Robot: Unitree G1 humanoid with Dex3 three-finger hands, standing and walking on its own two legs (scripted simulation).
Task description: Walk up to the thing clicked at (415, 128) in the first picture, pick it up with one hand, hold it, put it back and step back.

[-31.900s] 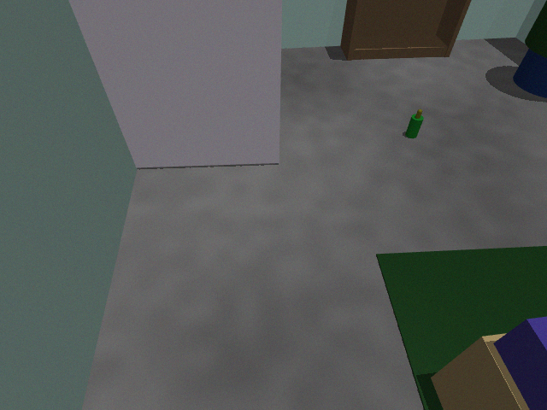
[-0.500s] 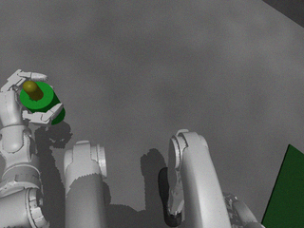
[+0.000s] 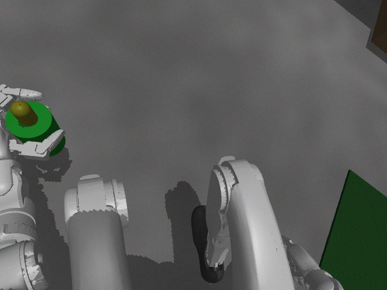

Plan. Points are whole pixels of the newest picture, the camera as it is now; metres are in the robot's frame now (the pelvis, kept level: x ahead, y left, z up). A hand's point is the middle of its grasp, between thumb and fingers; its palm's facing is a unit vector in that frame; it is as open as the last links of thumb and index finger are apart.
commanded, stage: lower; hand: left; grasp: from the side
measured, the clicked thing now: (35, 127) +0.43 +0.26 -0.11
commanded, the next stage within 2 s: loosen in 1.12 s
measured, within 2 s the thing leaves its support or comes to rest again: rests again in 1.74 s
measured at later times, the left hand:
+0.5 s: hand (46, 134) +0.43 +0.25 -0.17, palm faces +0.21 -0.98 -0.01, open 9.5 cm
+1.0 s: hand (52, 133) +0.44 +0.25 -0.20, palm faces +0.25 -0.97 -0.01, open 9.5 cm
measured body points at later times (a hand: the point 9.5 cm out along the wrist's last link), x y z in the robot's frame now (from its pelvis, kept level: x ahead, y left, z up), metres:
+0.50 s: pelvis +0.00 +0.01 -0.01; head +0.24 +0.14 +0.34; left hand +0.42 +0.30 -0.16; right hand +0.11 -0.27 -0.08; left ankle +0.08 +0.13 -0.28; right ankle +0.12 -0.14 -0.28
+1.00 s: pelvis -0.01 +0.02 -0.02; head +0.24 +0.17 +0.31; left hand +0.42 +0.30 -0.20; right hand +0.11 -0.25 -0.07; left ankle +0.08 +0.13 -0.28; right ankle +0.12 -0.13 -0.28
